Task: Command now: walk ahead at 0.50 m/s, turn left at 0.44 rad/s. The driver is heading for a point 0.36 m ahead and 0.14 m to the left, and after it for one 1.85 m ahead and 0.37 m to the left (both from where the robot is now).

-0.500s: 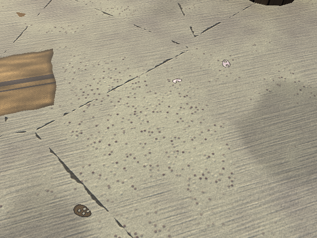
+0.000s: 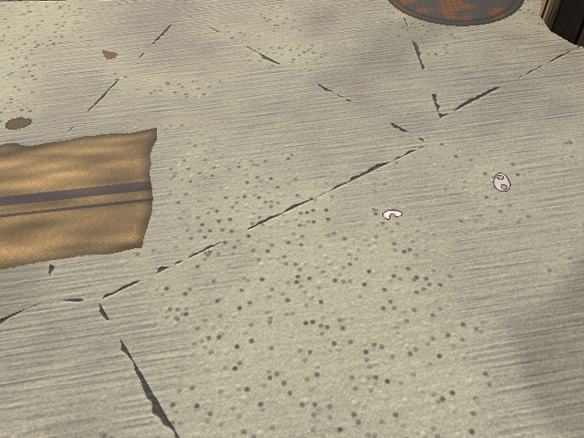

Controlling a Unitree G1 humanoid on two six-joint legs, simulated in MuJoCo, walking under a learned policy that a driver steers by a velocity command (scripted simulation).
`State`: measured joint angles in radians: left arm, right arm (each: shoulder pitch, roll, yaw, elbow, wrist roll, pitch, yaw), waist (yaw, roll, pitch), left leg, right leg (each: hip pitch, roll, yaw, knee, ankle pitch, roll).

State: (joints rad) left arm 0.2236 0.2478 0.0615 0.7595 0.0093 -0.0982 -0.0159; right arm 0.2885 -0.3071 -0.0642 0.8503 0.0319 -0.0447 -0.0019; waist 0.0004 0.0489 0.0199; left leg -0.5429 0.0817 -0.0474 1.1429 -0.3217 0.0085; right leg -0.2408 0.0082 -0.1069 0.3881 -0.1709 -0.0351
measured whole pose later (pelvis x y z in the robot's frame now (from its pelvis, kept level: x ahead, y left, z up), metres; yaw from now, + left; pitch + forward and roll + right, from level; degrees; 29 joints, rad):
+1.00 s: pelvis +0.36 +0.08 -0.01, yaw +24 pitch +1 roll +0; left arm 0.13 0.23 0.02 0.76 0.01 -0.03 -0.02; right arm 0.18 -0.25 -0.03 0.74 -0.02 0.04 -0.01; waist 0.00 0.02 0.01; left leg -0.22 -0.05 -0.08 0.55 -0.33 0.01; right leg -0.34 0.01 0.02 0.54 -0.22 0.00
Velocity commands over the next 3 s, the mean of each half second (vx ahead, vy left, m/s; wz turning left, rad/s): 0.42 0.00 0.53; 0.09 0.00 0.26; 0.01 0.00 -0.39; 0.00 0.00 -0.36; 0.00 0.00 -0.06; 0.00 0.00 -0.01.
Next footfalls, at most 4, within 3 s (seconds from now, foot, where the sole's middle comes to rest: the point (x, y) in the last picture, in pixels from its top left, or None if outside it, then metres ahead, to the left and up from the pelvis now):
0.34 left None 0.32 0.18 -0.78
0.80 right None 0.46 -0.04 -0.78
1.92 left None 0.44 0.19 -0.78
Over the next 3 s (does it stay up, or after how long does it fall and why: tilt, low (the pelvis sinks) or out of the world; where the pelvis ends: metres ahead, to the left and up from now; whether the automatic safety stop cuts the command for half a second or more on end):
stays up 0.41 0.09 -0.01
